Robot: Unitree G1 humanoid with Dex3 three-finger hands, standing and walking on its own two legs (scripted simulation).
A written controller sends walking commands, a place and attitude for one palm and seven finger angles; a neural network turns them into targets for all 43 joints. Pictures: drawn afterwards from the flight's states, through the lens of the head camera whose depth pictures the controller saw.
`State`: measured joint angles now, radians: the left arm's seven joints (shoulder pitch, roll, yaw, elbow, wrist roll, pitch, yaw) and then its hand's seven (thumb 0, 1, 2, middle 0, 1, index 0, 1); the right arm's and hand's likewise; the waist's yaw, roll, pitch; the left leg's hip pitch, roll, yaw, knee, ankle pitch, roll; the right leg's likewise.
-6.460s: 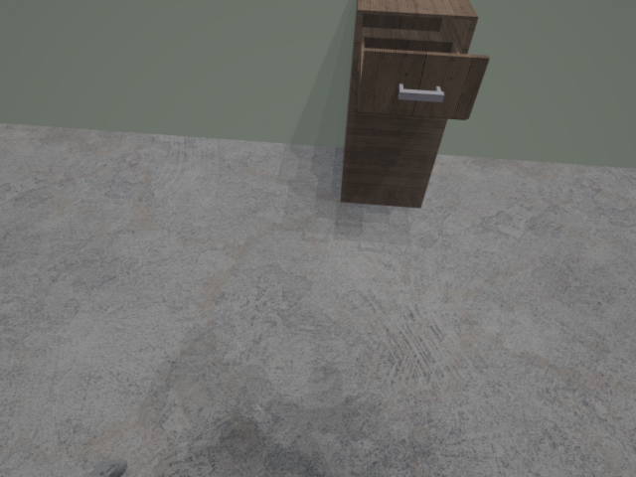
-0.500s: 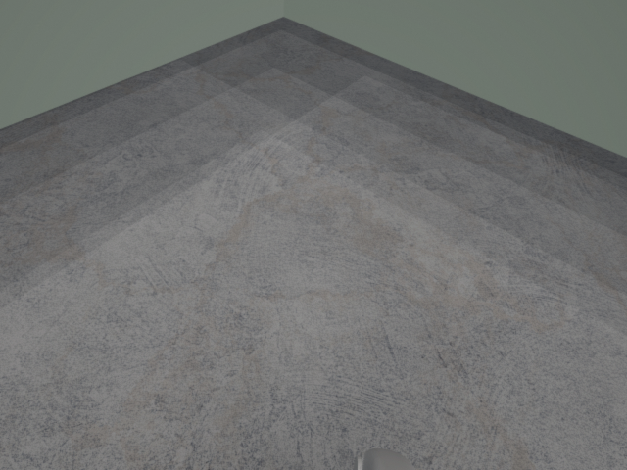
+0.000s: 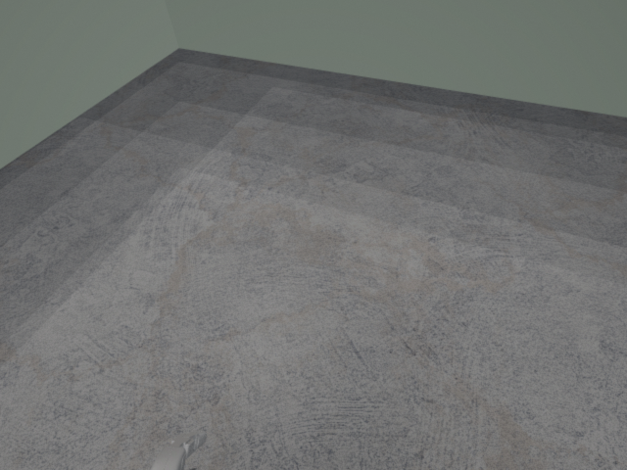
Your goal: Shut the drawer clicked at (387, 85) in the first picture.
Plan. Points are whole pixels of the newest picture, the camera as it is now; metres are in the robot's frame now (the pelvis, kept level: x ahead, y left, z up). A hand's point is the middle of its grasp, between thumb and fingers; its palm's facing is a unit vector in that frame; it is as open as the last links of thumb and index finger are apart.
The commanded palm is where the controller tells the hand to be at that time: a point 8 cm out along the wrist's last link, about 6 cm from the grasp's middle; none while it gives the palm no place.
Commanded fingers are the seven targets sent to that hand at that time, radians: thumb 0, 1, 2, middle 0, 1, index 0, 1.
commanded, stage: turn to face it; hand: left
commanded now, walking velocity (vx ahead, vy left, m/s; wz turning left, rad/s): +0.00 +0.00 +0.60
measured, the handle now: out of the picture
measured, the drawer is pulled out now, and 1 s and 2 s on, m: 0.30 0.30 0.30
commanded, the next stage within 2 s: none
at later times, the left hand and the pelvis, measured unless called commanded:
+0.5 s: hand out of the picture -0.02 +0.25 -0.16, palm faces +0.34 -0.90 -0.28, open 7.4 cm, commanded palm none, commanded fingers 0.00 0.90 0.90 -0.20 -0.30 -0.20 -0.30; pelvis -0.01 +0.02 +0.00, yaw +16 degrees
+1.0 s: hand out of the picture -0.08 +0.12 -0.14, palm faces +0.60 -0.76 -0.26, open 7.3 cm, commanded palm none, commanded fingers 0.00 0.90 0.90 -0.20 -0.30 -0.20 -0.30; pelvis -0.02 -0.07 +0.01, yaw +36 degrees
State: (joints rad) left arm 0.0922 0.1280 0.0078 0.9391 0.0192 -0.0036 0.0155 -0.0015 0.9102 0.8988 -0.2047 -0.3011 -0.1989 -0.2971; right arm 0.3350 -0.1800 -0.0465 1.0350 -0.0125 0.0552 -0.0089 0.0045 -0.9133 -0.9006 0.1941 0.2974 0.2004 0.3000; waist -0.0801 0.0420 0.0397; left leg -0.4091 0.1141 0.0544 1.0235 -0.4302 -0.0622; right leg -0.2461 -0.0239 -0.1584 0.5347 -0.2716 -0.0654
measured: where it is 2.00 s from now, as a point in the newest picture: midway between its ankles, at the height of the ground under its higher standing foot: outside the picture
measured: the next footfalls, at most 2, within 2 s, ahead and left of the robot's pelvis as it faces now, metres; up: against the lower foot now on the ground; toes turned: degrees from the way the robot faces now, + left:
left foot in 0.24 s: +0.02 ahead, +0.13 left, +0.00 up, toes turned +18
right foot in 0.68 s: +0.08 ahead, -0.12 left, +0.00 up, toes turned +21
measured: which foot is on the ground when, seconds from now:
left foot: up 0.00-0.22, down 0.24-0.68, up 0.70-1.00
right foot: down 0.00-0.24, up 0.26-0.66, down 0.68-1.00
